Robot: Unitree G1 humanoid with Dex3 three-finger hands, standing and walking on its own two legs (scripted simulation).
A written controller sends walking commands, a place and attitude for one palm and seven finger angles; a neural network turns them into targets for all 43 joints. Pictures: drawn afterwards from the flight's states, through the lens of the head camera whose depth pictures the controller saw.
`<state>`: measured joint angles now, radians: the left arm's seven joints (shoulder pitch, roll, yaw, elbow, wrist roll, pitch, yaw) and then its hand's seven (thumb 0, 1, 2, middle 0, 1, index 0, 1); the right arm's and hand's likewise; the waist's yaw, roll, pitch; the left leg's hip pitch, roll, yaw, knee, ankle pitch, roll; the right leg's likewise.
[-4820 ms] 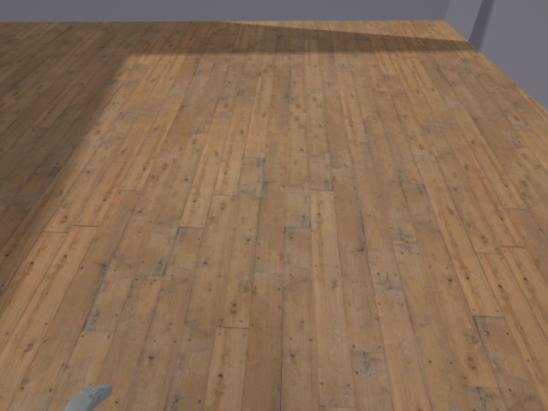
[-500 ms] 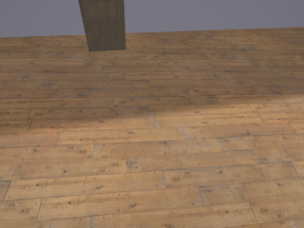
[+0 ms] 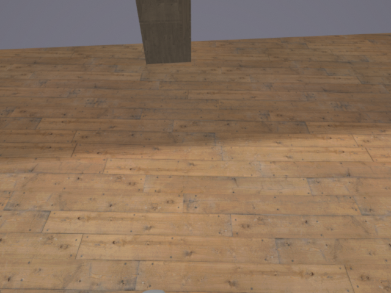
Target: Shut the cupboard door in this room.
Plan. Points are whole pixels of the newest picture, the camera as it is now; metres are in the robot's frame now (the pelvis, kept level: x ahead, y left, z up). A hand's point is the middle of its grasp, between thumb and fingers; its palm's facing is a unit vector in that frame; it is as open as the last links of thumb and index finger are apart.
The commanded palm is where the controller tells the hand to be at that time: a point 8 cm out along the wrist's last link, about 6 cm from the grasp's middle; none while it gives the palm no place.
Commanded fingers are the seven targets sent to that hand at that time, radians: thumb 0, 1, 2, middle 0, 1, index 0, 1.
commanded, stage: turn or walk to find it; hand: left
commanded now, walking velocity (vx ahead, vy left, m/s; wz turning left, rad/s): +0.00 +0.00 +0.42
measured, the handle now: out of the picture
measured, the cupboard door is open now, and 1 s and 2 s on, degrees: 78 78 78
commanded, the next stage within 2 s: stand and wait in 0.20 s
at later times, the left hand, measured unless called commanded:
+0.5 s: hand out of the picture +0.02 +0.23 -0.16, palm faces +0.13 -0.96 -0.26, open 7.4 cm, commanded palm none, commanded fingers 0.00 0.90 0.90 -0.20 -0.30 -0.20 -0.30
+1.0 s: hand out of the picture -0.10 +0.24 -0.19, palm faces +0.33 -0.92 -0.23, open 7.4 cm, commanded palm none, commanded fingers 0.00 0.90 0.90 -0.20 -0.30 -0.20 -0.30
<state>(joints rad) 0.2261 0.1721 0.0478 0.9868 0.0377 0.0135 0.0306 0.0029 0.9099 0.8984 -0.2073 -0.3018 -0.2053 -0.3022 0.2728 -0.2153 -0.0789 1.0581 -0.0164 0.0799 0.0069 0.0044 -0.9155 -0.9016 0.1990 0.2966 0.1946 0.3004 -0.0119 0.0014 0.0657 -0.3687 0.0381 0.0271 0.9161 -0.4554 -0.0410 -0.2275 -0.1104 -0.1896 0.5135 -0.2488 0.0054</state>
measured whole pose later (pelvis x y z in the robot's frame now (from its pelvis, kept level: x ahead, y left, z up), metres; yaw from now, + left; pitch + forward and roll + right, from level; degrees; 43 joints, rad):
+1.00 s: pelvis -0.07 +0.04 -0.01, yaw +16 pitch -1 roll +0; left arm 0.24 0.23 0.07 1.02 0.02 0.05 0.03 0.00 0.91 0.90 -0.21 -0.30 -0.20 -0.30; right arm 0.21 -0.19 -0.06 1.02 -0.02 0.03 0.00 0.00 -0.91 -0.90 0.20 0.30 0.19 0.30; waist 0.01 -0.06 0.08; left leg -0.25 0.00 0.05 0.59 -0.32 0.02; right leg -0.36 -0.12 -0.13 0.81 -0.47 0.04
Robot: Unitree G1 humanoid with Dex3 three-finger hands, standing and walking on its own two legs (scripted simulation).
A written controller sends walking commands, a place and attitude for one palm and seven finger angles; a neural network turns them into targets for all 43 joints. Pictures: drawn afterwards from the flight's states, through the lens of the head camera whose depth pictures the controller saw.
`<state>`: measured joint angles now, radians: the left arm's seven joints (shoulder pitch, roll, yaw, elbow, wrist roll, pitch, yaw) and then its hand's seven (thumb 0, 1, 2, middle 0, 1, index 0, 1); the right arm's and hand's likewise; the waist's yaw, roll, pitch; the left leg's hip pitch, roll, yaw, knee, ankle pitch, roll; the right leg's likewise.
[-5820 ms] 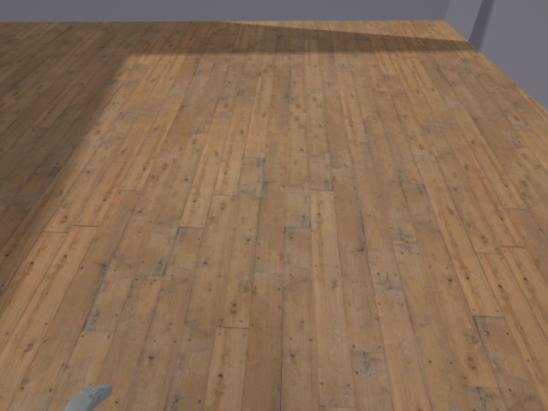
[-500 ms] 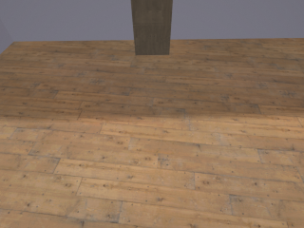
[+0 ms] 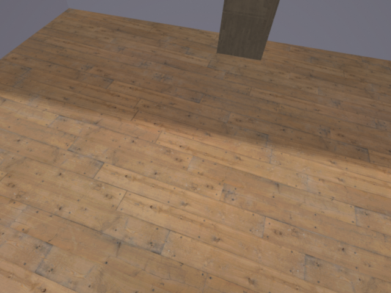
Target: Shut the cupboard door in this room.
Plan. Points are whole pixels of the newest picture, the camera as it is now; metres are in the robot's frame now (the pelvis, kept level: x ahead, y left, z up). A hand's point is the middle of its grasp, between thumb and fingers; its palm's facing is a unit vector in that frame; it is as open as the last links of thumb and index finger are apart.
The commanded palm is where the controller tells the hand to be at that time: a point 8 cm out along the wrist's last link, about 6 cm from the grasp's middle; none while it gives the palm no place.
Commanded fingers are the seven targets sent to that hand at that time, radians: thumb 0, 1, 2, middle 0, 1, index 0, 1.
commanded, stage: turn or walk to find it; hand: left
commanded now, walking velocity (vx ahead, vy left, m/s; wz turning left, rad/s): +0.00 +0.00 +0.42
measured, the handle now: out of the picture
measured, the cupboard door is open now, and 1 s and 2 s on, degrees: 78 78 78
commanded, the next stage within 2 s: stand and wait in 0.70 s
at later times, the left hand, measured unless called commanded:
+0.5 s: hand out of the picture +0.02 +0.17 -0.13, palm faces +0.22 -0.93 -0.29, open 7.4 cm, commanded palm none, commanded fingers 0.00 0.90 0.90 -0.20 -0.30 -0.20 -0.30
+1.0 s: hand out of the picture -0.10 +0.22 -0.17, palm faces +0.40 -0.89 -0.21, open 7.4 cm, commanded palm none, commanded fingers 0.00 0.90 0.90 -0.20 -0.30 -0.20 -0.30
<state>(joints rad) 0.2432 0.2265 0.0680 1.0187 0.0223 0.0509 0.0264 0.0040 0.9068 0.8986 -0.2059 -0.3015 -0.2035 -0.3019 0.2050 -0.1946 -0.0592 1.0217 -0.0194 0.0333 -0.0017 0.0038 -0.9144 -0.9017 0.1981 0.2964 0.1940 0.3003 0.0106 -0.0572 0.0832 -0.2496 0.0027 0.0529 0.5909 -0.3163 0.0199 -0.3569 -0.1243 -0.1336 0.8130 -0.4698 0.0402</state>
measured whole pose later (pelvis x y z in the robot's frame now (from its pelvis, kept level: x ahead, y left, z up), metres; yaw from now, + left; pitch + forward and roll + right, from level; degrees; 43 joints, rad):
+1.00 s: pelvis -0.04 +0.03 +0.01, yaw +20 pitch -1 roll -2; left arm 0.25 0.24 0.05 1.05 0.02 0.05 0.02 0.01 0.91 0.90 -0.20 -0.30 -0.20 -0.30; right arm 0.13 -0.16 -0.02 1.00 -0.02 0.00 -0.03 0.00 -0.91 -0.90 0.20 0.30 0.20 0.30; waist 0.03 -0.04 0.06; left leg -0.17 0.00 0.07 0.46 -0.29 0.06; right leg -0.37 -0.09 -0.04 0.97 -0.45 0.06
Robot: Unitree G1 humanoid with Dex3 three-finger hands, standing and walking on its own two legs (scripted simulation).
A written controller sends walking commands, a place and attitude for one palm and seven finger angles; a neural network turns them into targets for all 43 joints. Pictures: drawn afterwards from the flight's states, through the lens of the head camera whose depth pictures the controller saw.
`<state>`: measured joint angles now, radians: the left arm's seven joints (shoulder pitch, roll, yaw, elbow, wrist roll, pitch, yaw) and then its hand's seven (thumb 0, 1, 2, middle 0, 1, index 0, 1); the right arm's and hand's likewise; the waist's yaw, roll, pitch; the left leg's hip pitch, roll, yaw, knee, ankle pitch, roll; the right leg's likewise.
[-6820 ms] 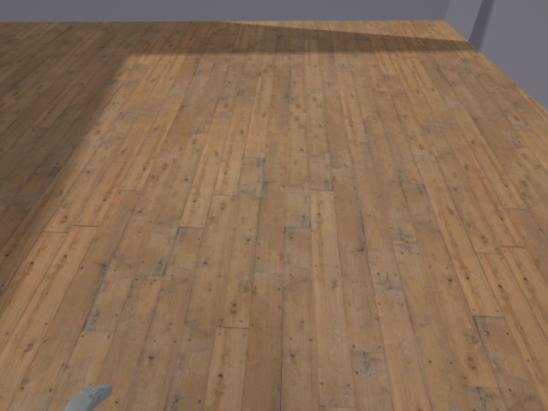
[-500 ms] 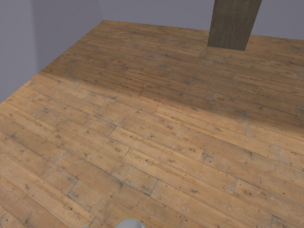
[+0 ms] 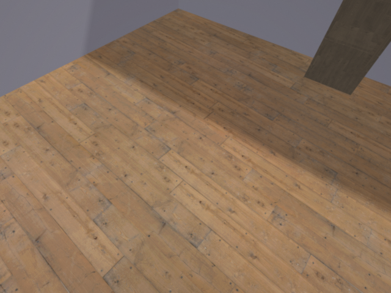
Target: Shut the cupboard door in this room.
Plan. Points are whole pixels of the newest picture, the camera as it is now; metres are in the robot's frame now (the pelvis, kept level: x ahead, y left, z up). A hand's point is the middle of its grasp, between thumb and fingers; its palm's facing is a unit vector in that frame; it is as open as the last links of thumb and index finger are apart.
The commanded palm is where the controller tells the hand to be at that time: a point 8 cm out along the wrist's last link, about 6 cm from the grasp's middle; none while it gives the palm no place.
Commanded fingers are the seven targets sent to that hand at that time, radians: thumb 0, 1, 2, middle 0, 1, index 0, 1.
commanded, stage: stand and wait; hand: left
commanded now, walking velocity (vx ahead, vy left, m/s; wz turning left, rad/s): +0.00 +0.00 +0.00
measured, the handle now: out of the picture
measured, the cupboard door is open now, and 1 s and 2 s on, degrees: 78 78 78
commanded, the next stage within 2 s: turn or walk to find it in 0.80 s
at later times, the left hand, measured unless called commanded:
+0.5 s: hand out of the picture +0.01 +0.15 -0.17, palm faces +0.00 -0.98 -0.21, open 7.3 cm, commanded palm none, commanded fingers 0.00 0.90 0.90 -0.20 -0.30 -0.20 -0.30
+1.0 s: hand out of the picture -0.04 +0.11 -0.18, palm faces +0.09 -0.98 -0.16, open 7.4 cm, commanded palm none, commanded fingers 0.00 0.90 0.90 -0.20 -0.30 -0.20 -0.30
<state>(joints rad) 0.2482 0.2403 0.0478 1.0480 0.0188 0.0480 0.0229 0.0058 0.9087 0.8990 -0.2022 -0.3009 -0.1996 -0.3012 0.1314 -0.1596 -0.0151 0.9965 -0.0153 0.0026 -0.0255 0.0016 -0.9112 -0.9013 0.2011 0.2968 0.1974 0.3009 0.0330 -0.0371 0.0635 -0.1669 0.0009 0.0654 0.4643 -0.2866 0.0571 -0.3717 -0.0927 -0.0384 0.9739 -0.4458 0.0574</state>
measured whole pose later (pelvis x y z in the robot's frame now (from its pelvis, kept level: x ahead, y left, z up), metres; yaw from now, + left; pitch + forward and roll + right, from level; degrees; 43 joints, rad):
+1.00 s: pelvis -0.02 -0.04 +0.00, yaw +2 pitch -2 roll +0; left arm 0.31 0.10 0.01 1.14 0.01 0.00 0.04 0.00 0.91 0.90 -0.20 -0.30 -0.20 -0.30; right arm 0.30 -0.11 -0.02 1.14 -0.01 0.01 -0.03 0.00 -0.91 -0.90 0.20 0.30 0.20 0.30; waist 0.00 0.01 0.03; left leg -0.19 0.01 0.03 0.47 -0.25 0.00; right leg -0.21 -0.03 -0.12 0.48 -0.24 -0.02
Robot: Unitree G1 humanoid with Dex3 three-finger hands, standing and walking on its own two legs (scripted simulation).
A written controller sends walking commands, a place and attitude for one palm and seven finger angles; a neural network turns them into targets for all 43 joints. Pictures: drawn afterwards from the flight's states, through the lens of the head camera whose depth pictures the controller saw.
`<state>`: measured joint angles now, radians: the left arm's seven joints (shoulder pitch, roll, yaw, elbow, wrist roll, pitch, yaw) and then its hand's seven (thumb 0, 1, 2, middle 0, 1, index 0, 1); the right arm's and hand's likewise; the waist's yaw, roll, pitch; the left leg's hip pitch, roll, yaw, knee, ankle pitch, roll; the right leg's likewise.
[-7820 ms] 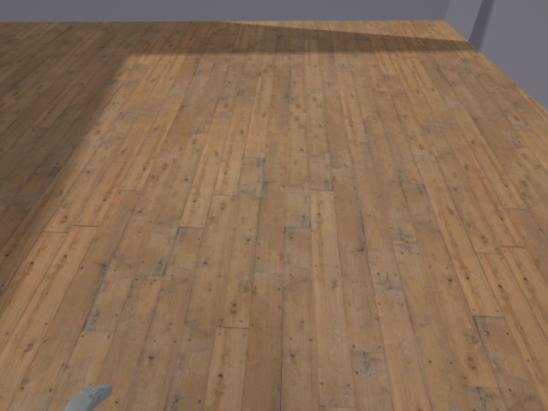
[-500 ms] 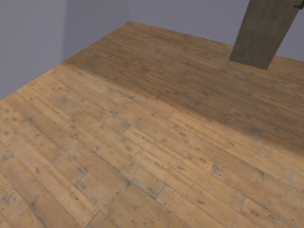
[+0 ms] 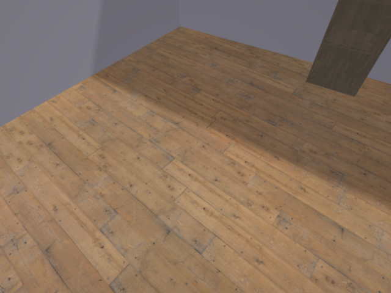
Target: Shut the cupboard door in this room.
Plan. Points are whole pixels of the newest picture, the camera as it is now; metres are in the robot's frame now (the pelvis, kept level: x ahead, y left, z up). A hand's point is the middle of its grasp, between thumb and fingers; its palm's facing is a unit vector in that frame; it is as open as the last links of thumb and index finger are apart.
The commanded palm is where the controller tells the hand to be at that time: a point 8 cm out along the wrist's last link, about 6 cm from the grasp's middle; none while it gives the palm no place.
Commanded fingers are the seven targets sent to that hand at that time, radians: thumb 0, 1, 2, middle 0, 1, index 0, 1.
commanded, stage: stand and wait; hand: left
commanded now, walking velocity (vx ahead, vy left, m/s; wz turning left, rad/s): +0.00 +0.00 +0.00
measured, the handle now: out of the picture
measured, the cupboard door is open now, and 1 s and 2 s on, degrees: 78 78 78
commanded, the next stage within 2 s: turn or walk to find it in 0.60 s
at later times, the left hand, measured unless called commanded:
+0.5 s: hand out of the picture -0.01 +0.18 -0.17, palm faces +0.06 -0.98 -0.20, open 7.4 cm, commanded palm none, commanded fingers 0.00 0.90 0.90 -0.20 -0.30 -0.20 -0.30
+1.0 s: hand out of the picture -0.01 +0.17 -0.18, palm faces +0.09 -0.98 -0.19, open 7.4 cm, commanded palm none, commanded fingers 0.00 0.90 0.90 -0.20 -0.30 -0.20 -0.30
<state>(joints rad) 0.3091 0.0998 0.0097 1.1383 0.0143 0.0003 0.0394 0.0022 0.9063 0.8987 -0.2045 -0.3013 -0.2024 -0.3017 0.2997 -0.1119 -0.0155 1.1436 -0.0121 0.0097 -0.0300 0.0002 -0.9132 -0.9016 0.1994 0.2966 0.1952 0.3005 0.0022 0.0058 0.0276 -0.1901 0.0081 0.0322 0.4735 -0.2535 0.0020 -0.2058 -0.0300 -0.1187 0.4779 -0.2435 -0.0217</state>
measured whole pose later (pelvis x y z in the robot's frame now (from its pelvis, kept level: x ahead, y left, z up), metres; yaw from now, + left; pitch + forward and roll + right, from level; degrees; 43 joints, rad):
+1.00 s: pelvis -0.01 +0.00 +0.00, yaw +2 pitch -2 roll +0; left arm 0.27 0.14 0.02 1.13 0.02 0.00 0.03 0.00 0.91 0.90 -0.20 -0.30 -0.20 -0.30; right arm 0.29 -0.13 -0.01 1.13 -0.01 0.00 -0.03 0.00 -0.91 -0.90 0.20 0.30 0.20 0.30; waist 0.01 0.00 0.04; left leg -0.21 0.00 -0.01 0.47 -0.23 0.00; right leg -0.20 -0.04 -0.16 0.47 -0.23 -0.03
